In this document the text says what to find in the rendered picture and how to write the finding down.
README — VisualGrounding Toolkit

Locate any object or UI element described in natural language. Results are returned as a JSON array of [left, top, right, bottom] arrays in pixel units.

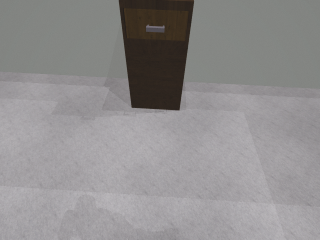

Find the handle
[[146, 24, 165, 33]]

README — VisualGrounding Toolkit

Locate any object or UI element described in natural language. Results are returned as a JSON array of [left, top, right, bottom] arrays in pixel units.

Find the drawer
[[124, 8, 189, 41]]

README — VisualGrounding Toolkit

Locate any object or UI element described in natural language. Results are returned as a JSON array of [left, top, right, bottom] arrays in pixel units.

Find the cabinet
[[118, 0, 194, 111]]

